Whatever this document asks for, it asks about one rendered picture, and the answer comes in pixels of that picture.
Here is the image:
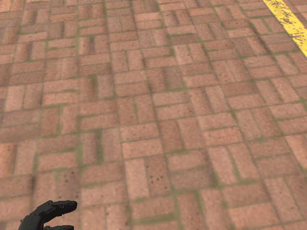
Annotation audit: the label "robot left hand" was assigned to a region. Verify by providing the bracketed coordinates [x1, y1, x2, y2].
[18, 200, 78, 230]

